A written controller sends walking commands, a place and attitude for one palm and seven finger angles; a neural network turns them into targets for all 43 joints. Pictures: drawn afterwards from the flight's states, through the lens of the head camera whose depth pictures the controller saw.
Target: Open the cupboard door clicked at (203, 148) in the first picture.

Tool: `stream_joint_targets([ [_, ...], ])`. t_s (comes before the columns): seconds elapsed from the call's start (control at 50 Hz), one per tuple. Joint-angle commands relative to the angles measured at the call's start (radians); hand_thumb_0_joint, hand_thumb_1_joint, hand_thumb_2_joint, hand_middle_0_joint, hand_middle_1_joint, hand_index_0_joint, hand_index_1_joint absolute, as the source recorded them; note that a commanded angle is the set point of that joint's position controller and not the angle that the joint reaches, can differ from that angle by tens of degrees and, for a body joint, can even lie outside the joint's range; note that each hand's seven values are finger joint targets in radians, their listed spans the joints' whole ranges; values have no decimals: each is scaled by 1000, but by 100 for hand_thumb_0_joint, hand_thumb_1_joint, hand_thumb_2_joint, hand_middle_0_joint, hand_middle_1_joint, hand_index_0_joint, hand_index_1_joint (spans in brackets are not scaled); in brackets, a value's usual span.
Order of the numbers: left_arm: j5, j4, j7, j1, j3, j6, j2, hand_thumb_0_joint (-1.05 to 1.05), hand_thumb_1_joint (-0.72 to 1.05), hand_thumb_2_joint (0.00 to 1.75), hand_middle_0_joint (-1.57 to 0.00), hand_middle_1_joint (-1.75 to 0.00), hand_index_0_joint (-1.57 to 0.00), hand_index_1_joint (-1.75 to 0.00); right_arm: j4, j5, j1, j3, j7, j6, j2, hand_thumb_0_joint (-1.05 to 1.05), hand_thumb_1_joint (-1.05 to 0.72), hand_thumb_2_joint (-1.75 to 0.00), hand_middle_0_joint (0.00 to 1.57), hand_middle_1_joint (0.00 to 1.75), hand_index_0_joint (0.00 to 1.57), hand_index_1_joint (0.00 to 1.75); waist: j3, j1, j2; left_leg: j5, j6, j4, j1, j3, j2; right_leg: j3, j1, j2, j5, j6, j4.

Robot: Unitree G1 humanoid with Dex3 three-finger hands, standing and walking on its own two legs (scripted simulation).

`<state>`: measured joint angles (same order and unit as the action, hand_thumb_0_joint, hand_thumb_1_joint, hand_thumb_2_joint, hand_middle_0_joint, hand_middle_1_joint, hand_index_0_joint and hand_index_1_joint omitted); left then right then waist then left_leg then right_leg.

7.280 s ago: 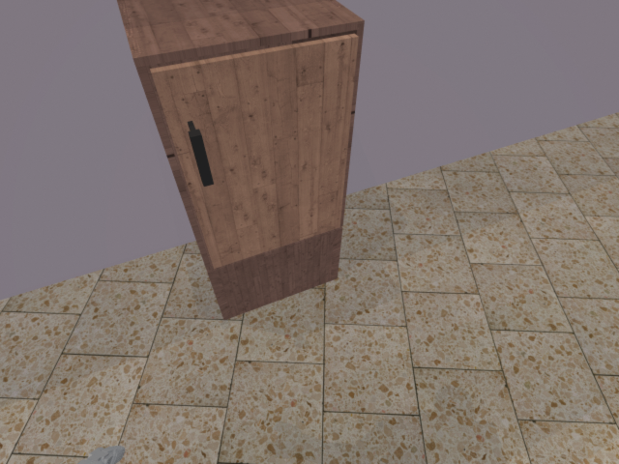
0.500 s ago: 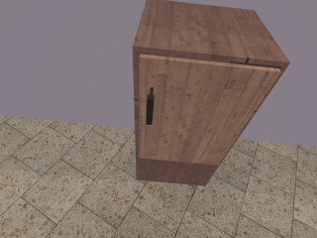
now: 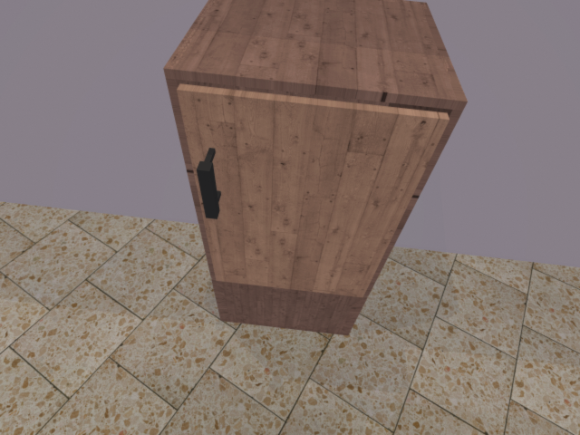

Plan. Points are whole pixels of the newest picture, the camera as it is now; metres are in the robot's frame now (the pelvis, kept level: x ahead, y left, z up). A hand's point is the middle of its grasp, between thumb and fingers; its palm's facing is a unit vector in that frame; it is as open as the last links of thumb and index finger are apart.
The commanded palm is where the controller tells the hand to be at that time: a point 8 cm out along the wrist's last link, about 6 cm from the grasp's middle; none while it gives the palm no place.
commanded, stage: come to a stop and stand still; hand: left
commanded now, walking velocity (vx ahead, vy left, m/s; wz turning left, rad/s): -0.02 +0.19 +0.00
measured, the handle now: (211, 183) +0.52 +0.18 +0.00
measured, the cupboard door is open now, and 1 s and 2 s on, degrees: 0 0 0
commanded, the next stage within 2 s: none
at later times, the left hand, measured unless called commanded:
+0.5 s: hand out of the picture +0.01 +0.20 -0.17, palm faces +0.02 -0.98 -0.21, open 7.3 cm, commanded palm none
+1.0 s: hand out of the picture +0.06 +0.21 -0.16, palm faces +0.00 -0.97 -0.22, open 7.3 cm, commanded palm none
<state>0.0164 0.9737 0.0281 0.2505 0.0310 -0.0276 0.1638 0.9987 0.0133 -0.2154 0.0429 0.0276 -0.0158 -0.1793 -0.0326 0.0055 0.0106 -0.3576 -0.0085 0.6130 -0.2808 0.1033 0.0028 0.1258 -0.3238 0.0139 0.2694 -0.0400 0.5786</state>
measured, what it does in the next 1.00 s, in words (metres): stands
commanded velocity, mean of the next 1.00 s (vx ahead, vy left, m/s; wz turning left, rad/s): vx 0.00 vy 0.03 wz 0.00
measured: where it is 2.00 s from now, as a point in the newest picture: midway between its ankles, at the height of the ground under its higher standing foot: outside the picture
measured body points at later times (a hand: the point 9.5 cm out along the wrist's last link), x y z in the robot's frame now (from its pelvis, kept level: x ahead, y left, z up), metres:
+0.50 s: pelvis +0.01 +0.02 +0.01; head +0.02 +0.02 +0.46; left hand +0.01 +0.25 -0.15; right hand +0.03 -0.22 -0.14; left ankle -0.01 +0.06 -0.73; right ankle +0.02 -0.10 -0.73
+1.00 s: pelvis +0.03 +0.04 +0.01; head +0.04 +0.02 +0.46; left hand +0.06 +0.26 -0.14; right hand +0.01 -0.18 -0.15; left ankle -0.01 +0.06 -0.73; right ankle +0.02 -0.10 -0.72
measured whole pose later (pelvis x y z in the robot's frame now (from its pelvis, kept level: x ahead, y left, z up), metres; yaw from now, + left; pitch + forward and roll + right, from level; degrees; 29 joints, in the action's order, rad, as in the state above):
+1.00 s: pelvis +0.03 +0.04 +0.01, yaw -2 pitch -1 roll +0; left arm 0.00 1.09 0.05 0.25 0.00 -0.02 0.14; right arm 1.09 0.02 -0.33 -0.01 0.04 0.02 -0.15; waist -0.04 0.00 -0.03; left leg -0.30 -0.13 0.39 -0.08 0.17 0.10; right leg 0.05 -0.21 -0.06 0.29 0.01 0.53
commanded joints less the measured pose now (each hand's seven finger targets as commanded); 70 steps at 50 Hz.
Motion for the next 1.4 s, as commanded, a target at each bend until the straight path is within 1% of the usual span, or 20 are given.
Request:
stream_joint_targets([
  [0.0,-11,-51,3,51,17,19,81,0,90,90,-20,-30,-20,-30,-46,5,-59,3,7,18,-122,0,-90,-90,20,30,20,30,13,26,-177,364,-103,-258,34,-243,-239,-139,68,-113,-81,6,-109],
  [0.04,-2,-15,8,45,15,13,93,0,90,90,-20,-30,-20,-30,-43,5,14,-8,9,14,-90,0,-90,-90,20,30,20,30,-23,42,-221,320,-95,-274,-33,-197,-187,-127,133,-112,-68,13,-95],
  [0.06,0,-7,7,56,15,10,100,0,90,90,-20,-30,-20,-30,-50,3,13,-8,9,10,-89,0,-90,-90,20,30,20,30,-41,45,-192,247,-86,-278,-51,-184,-174,-136,136,-118,-65,7,-108],
  [0.12,7,3,8,71,19,17,120,0,90,90,-20,-30,-20,-30,-56,3,-21,-4,6,-1,-80,0,-90,-90,20,30,20,30,-24,36,-30,98,-50,-222,-54,-142,-121,-224,144,-188,-110,-25,-181],
  [0.18,6,-3,10,44,25,22,150,0,90,90,-20,-30,-20,-30,-45,4,-72,-3,-3,-13,-59,0,-90,-90,20,30,20,30,-10,3,142,12,-14,-120,-12,-83,-45,-357,82,-300,60,-84,-315],
  [0.22,6,-6,11,20,24,23,151,0,90,90,-20,-30,-20,-30,-30,4,-90,-6,-7,-11,-48,0,-90,-90,20,30,20,30,4,-10,147,42,-12,-133,48,-84,-43,-330,45,-295,48,-86,-315],
  [0.28,1,-5,7,3,14,25,116,0,90,90,-20,-30,-20,-30,-7,5,-107,-13,-8,3,-51,0,-90,-90,20,30,20,30,5,-14,71,117,-28,-228,103,-123,-91,-218,14,-204,28,-34,-249],
  [0.32,0,9,6,26,6,25,89,0,90,90,-20,-30,-20,-30,-6,5,-78,-18,-3,18,-63,0,-90,-90,20,30,20,30,10,9,-50,190,-52,-302,54,-188,-151,-149,86,-145,-72,-3,-178],
  [0.34,-1,77,51,203,-11,45,107,0,90,90,-20,-30,-20,-30,-86,-12,41,-10,-7,30,-126,0,-90,-90,20,30,20,30,18,55,-75,191,-21,-98,62,-92,-141,-205,100,-189,-305,4,-176],
  [0.36,1,29,38,124,-13,59,165,0,90,90,-20,-30,-20,-30,-93,-5,-42,-18,-16,15,-71,0,-90,-90,20,30,20,30,90,-9,-20,-17,-7,-74,23,-85,-44,-317,117,-258,-32,-50,-233],
  [0.38,3,9,30,69,-6,59,168,0,90,90,-20,-30,-20,-30,-77,2,-75,-20,-17,17,-63,0,-90,-90,20,30,20,30,38,-29,-53,-7,-8,-117,45,-101,-42,-341,28,-276,150,-89,-256],
  [0.42,2,-6,22,25,-11,63,150,0,90,90,-20,-30,-20,-30,-61,10,-142,-26,-23,27,-61,0,-90,-90,20,30,20,30,27,-50,-115,86,-23,-191,76,-142,-84,-226,-16,-191,100,-63,-183],
  [0.44,0,-1,18,35,-16,59,127,0,90,90,-20,-30,-20,-30,-64,9,-132,-30,-20,34,-72,0,-90,-90,20,30,20,30,0,-33,-141,127,-40,-246,36,-186,-122,-176,12,-140,38,-40,-143],
  [0.48,-1,18,14,67,-27,51,92,0,90,90,-20,-30,-20,-30,-73,5,-119,-33,-10,42,-97,0,-90,-90,20,30,20,30,-27,-6,-76,194,-58,-305,-18,-224,-156,-113,89,-102,-23,-18,-98],
  [0.54,-6,38,14,73,-32,45,73,0,90,90,-20,-30,-20,-30,-55,4,-143,-37,3,52,-109,0,-90,-90,20,30,20,30,-26,2,-22,401,-38,-306,35,-215,-157,-101,99,-92,-44,-10,-71],
  [0.66,-12,49,22,62,-29,32,62,0,90,90,-20,-30,-20,-30,-11,6,-179,-41,15,52,-104,0,-90,-90,20,30,20,30,-38,-1,-2,506,-2,-312,110,-201,-152,-114,79,-92,-48,-5,-59],
  [0.92,-10,79,26,51,-23,25,50,0,90,90,-20,-30,-20,-30,64,3,-187,-40,26,52,-76,0,-90,-90,20,30,20,30,-30,-2,-31,622,2,-298,179,-161,-145,-136,97,-96,-109,-4,-62],
  [1.02,-8,94,25,57,-23,24,47,0,90,90,-20,-30,-20,-30,83,1,-181,-40,27,52,-69,0,-90,-90,20,30,20,30,-34,-2,-30,590,-9,-296,180,-151,-143,-146,110,-101,-126,-4,-78],
  [1.18,-6,116,19,69,-30,31,40,0,90,90,-20,-30,-20,-30,106,0,-166,-44,21,51,-56,0,-90,-90,20,30,20,30,-62,-7,-4,377,-39,-317,146,-137,-131,-160,124,-119,-155,-5,-127],
  [1.38,-6,133,17,85,-35,45,39,0,90,90,-20,-30,-20,-30,131,-3,-159,-49,20,56,-43,0,-90,-90,20,30,20,30,-42,-8,9,337,-47,-310,153,-124,-127,-173,148,-131,-221,-14,-158],
])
